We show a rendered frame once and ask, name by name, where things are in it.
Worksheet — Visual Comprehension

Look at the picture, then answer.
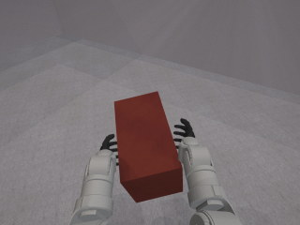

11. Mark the right robot upper arm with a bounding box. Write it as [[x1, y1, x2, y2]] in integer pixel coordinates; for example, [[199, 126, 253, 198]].
[[189, 210, 242, 225]]

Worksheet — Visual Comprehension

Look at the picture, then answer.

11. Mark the right robot hand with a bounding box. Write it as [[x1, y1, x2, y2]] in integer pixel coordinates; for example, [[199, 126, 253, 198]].
[[173, 118, 195, 149]]

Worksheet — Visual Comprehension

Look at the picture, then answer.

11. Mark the carton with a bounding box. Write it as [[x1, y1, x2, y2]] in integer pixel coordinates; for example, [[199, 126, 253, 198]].
[[114, 91, 183, 203]]

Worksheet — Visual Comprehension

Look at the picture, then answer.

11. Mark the robot right forearm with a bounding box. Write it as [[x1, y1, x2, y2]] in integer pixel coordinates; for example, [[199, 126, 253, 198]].
[[178, 136, 239, 219]]

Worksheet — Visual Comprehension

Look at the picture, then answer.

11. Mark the robot left forearm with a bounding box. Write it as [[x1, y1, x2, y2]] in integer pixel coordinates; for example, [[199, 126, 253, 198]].
[[68, 149, 116, 225]]

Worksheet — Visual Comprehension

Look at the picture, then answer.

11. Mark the left robot hand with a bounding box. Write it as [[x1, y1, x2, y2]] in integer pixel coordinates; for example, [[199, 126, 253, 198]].
[[99, 134, 119, 166]]

